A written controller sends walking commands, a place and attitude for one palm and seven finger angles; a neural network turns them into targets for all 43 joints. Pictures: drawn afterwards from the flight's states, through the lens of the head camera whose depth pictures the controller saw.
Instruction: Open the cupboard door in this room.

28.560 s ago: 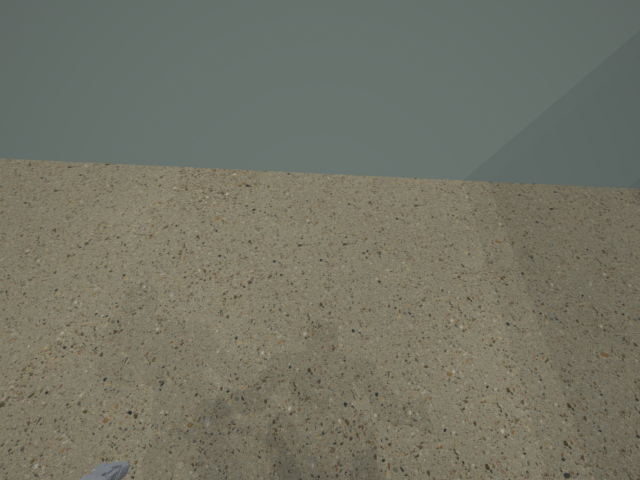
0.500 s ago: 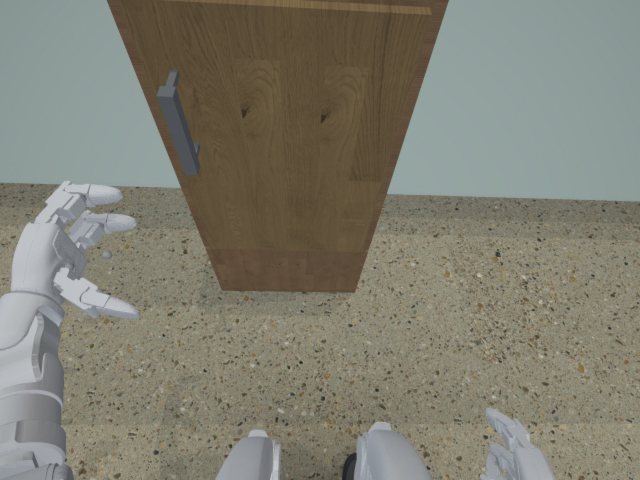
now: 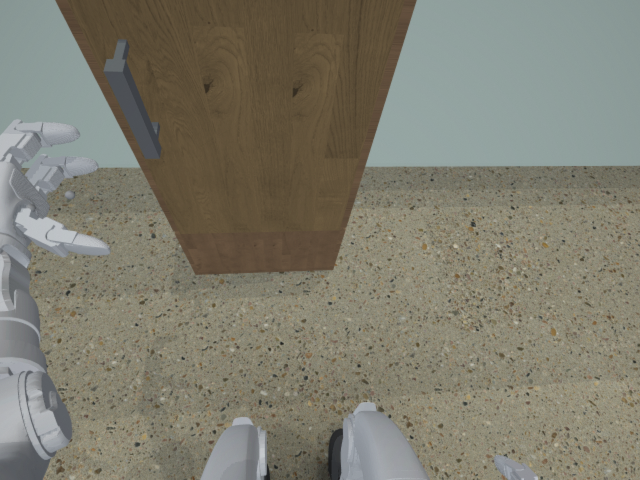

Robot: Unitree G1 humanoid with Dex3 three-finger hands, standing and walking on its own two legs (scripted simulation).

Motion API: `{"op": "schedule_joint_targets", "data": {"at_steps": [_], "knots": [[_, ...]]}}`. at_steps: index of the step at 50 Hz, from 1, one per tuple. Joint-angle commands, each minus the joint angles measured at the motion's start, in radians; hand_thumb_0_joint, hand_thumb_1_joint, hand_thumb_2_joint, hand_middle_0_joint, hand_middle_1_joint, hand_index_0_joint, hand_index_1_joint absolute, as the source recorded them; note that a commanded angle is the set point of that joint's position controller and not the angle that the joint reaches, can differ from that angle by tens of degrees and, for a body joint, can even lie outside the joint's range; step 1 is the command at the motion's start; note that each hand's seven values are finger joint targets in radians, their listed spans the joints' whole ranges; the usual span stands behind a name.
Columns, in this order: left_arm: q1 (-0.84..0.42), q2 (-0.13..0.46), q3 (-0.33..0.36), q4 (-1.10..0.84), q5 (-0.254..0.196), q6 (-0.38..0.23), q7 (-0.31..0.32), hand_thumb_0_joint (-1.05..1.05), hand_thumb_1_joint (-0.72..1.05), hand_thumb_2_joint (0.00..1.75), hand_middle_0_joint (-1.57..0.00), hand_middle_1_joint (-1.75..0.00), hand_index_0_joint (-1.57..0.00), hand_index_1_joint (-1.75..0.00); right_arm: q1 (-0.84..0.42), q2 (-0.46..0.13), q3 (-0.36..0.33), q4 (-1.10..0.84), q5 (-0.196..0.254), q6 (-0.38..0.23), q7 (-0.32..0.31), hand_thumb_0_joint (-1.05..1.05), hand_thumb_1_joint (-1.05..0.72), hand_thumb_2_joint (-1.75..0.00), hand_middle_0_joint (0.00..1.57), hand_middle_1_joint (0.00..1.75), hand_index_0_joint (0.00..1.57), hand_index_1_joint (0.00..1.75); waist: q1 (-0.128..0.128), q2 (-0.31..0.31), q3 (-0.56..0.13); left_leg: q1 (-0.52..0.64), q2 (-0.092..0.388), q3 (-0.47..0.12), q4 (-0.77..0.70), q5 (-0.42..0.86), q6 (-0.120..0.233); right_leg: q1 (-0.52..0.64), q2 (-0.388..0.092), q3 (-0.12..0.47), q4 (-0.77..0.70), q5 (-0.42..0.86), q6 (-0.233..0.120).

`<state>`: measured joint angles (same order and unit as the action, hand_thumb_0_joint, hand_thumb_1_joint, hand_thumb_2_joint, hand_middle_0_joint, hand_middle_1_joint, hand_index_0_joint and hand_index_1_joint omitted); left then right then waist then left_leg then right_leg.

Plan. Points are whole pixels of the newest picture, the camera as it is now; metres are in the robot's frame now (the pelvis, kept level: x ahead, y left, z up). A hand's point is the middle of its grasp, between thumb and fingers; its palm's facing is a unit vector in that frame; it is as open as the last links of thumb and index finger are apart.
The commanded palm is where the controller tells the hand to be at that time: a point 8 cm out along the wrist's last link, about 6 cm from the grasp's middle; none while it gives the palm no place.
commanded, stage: move the hooked fingers beside the handle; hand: left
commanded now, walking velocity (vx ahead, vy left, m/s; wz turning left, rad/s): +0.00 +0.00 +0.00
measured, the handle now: (138, 104) +0.59 +0.24 +0.04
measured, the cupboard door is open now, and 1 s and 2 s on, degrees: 0 0 0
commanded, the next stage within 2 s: slide the fingers in behind the handle in 1.48 s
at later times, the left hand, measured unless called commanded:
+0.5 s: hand (88, 138) +0.52 +0.28 +0.05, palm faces +0.04 -1.00 -0.04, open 14.0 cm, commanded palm +0.51 +0.32 +0.05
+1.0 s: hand (92, 123) +0.55 +0.29 +0.04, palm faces +0.04 -1.00 -0.03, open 13.9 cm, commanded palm +0.54 +0.31 +0.04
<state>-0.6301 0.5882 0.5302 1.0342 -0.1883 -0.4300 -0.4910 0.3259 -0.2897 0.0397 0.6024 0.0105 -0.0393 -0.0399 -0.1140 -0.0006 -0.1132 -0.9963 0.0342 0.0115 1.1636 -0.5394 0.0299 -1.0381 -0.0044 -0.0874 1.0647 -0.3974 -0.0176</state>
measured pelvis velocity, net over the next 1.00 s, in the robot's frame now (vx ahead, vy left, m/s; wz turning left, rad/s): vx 0.01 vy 0.02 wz -0.04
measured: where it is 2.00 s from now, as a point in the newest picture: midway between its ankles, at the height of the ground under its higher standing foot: outside the picture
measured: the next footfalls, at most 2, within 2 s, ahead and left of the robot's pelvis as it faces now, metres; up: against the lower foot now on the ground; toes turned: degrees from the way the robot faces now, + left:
none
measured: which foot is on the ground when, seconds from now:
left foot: down 0.00-1.00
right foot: down 0.00-1.00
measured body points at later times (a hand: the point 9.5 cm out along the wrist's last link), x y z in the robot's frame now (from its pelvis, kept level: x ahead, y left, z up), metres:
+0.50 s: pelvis +0.00 +0.01 -0.02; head +0.17 +0.04 +0.40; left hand +0.51 +0.34 +0.06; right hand +0.00 -0.26 -0.11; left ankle +0.00 +0.10 -0.65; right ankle +0.06 -0.12 -0.65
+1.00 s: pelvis +0.01 +0.02 -0.02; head +0.21 +0.06 +0.39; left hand +0.55 +0.34 +0.05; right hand -0.02 -0.25 -0.11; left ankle +0.00 +0.10 -0.65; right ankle +0.06 -0.12 -0.65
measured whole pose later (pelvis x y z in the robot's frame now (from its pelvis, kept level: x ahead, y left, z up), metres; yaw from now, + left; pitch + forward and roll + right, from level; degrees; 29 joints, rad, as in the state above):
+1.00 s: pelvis +0.01 +0.02 -0.02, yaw -2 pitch +30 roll -7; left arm -0.99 0.83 0.59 1.19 -0.05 -0.33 -0.45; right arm 0.40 -0.28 0.09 0.57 -0.03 0.12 0.01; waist -0.24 0.03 -0.09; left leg -1.21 0.05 -0.02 1.24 -0.57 0.05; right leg -1.21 0.02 -0.11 1.07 -0.39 0.00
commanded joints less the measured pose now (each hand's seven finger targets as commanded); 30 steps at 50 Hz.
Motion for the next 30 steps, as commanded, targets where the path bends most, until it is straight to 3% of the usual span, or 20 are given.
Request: {"op": "schedule_joint_targets", "data": {"at_steps": [1, 3, 5, 7, 9, 11, 13, 14, 17, 20, 21, 23, 24, 27, 30], "knots": [[-0.419, 0.347, 0.04, -0.125, -0.006, -0.059, -0.006, 0.0, -0.5, 0.3, -0.3, -1.2, -0.3, -1.2, 0.117, -0.186, -0.061, -0.065, -0.002, -0.002, -0.015, 0.0, -0.9, -0.9, 0.2, 0.3, 0.2, 0.3, -0.012, 0.15, -0.4, 0.162, -0.014, -0.053, -0.155, 0.316, -0.003, 0.266, 0.028, 0.071, -0.091, 0.159, -0.004], [-0.463, 0.378, 0.051, -0.134, -0.003, -0.066, -0.009, 0.0, -0.5, 0.3, -0.3, -1.2, -0.3, -1.2, 0.132, -0.194, -0.063, -0.059, -0.005, 0.004, -0.015, 0.0, -0.9, -0.9, 0.2, 0.3, 0.2, 0.3, -0.017, 0.147, -0.45, 0.195, -0.01, -0.065, -0.145, 0.357, -0.003, 0.264, 0.031, 0.068, -0.081, 0.182, -0.004], [-0.471, 0.387, 0.053, -0.123, 0.008, -0.064, -0.009, 0.0, -0.5, 0.3, -0.3, -1.2, -0.3, -1.2, 0.144, -0.197, -0.062, -0.058, -0.008, 0.013, -0.012, 0.0, -0.9, -0.9, 0.2, 0.3, 0.2, 0.3, -0.013, 0.188, -0.48, 0.233, -0.007, -0.074, -0.139, 0.406, -0.01, 0.23, 0.03, 0.058, -0.069, 0.192, -0.005], [-0.514, 0.354, 0.02, -0.091, 0.008, -0.052, -0.007, 0.0, -0.5, 0.3, -0.3, -1.2, -0.3, -1.2, 0.152, -0.197, -0.059, -0.051, -0.011, 0.022, -0.01, 0.0, -0.9, -0.9, 0.2, 0.3, 0.2, 0.3, -0.04, 0.187, -0.459, 0.242, -0.003, -0.086, -0.129, 0.421, -0.011, 0.178, 0.032, 0.048, -0.065, 0.184, -0.004], [-0.545, 0.401, 0.045, -0.062, 0.016, -0.041, 0.001, 0.0, -0.5, 0.3, -0.3, -1.2, -0.3, -1.2, 0.16, -0.207, -0.058, -0.046, -0.012, 0.033, -0.011, 0.0, -0.9, -0.9, 0.2, 0.3, 0.2, 0.3, -0.047, 0.159, -0.457, 0.215, -0.002, -0.089, -0.124, 0.393, -0.009, 0.179, 0.031, 0.051, -0.069, 0.169, 0.001], [-0.566, 0.424, 0.048, -0.07, 0.032, -0.036, 0.01, 0.0, -0.5, 0.3, -0.3, -1.2, -0.3, -1.2, 0.169, -0.207, -0.053, -0.05, -0.016, 0.042, -0.009, 0.0, -0.9, -0.9, 0.2, 0.3, 0.2, 0.3, -0.042, 0.191, -0.483, 0.222, -0.002, -0.093, -0.125, 0.413, -0.012, 0.186, 0.031, 0.047, -0.06, 0.179, -0.002], [-0.596, 0.451, 0.062, -0.114, 0.044, -0.046, 0.02, 0.0, -0.5, 0.3, -0.3, -1.2, -0.3, -1.2, 0.184, -0.208, -0.056, -0.048, -0.022, 0.052, -0.004, 0.0, -0.9, -0.9, 0.2, 0.3, 0.2, 0.3, -0.037, 0.245, -0.554, 0.294, 0.003, -0.104, -0.114, 0.504, -0.025, 0.164, 0.032, 0.042, -0.048, 0.205, -0.004], [-0.605, 0.429, 0.046, -0.095, 0.044, -0.041, 0.023, 0.0, -0.5, 0.3, -0.3, -1.2, -0.3, -1.2, 0.187, -0.206, -0.055, -0.046, -0.022, 0.058, -0.002, 0.0, -0.9, -0.9, 0.2, 0.3, 0.2, 0.3, -0.051, 0.232, -0.547, 0.287, 0.004, -0.103, -0.106, 0.499, -0.024, 0.154, 0.035, 0.041, -0.051, 0.204, -0.001], [-0.635, 0.465, 0.061, -0.024, 0.052, -0.026, 0.033, 0.0, -0.5, 0.3, -0.3, -1.2, -0.3, -1.2, 0.191, -0.21, -0.043, -0.048, -0.022, 0.071, -0.004, 0.0, -0.9, -0.9, 0.2, 0.3, 0.2, 0.3, -0.069, 0.176, -0.464, 0.195, 0.002, -0.101, -0.107, 0.419, -0.01, 0.161, 0.038, 0.042, -0.056, 0.181, -0.002], [-0.689, 0.497, 0.054, -0.025, 0.077, -0.017, 0.039, 0.0, -0.5, 0.3, -0.3, -1.2, -0.3, -1.2, 0.202, -0.212, -0.038, -0.048, -0.025, 0.081, -0.004, 0.0, -0.9, -0.9, 0.2, 0.3, 0.2, 0.3, -0.082, 0.226, -0.495, 0.199, 0.004, -0.099, -0.101, 0.415, -0.008, 0.152, 0.037, 0.046, -0.056, 0.179, 0.002], [-0.673, 0.526, 0.075, -0.009, 0.086, -0.014, 0.043, 0.0, -0.5, 0.3, -0.3, -1.2, -0.3, -1.2, 0.211, -0.215, -0.037, -0.05, -0.027, 0.086, -0.004, 0.0, -0.9, -0.9, 0.2, 0.3, 0.2, 0.3, -0.075, 0.208, -0.5, 0.195, 0.004, -0.103, -0.1, 0.424, -0.01, 0.158, 0.038, 0.042, -0.053, 0.18, 0.0], [-0.707, 0.514, 0.057, 0.002, 0.088, -0.014, 0.041, 0.0, -0.5, 0.3, -0.3, -1.2, -0.3, -1.2, 0.218, -0.214, -0.033, -0.049, -0.028, 0.091, -0.001, 0.0, -0.9, -0.9, 0.2, 0.3, 0.2, 0.3, -0.091, 0.23, -0.507, 0.209, 0.007, -0.105, -0.092, 0.438, -0.01, 0.133, 0.041, 0.042, -0.052, 0.183, 0.001], [-0.734, 0.546, 0.07, 0.008, 0.093, -0.011, 0.044, 0.0, -0.5, 0.3, -0.3, -1.2, -0.3, -1.2, 0.22, -0.218, -0.031, -0.044, -0.029, 0.094, -0.003, 0.0, -0.9, -0.9, 0.2, 0.3, 0.2, 0.3, -0.097, 0.235, -0.5, 0.199, 0.009, -0.108, -0.087, 0.437, -0.011, 0.126, 0.041, 0.041, -0.049, 0.183, 0.001], [-0.763, 0.548, 0.06, 0.034, 0.102, 0.001, 0.044, 0.0, -0.5, 0.3, -0.3, -1.2, -0.3, -1.2, 0.235, -0.218, -0.025, -0.049, -0.031, 0.101, -0.001, 0.0, -0.9, -0.9, 0.2, 0.3, 0.2, 0.3, -0.113, 0.242, -0.505, 0.192, 0.008, -0.11, -0.077, 0.442, -0.006, 0.116, 0.044, 0.039, -0.044, 0.191, -0.001], [-0.815, 0.606, 0.07, 0.056, 0.118, 0.02, 0.04, 0.0, -0.5, 0.3, -0.3, -1.2, -0.3, -1.2, 0.246, -0.225, -0.016, -0.046, -0.031, 0.111, -0.003, 0.0, -0.9, -0.9, 0.2, 0.3, 0.2, 0.3, -0.132, 0.233, -0.511, 0.146, 0.011, -0.108, -0.059, 0.427, 0.001, 0.119, 0.045, 0.041, -0.04, 0.193, 0.006]]}}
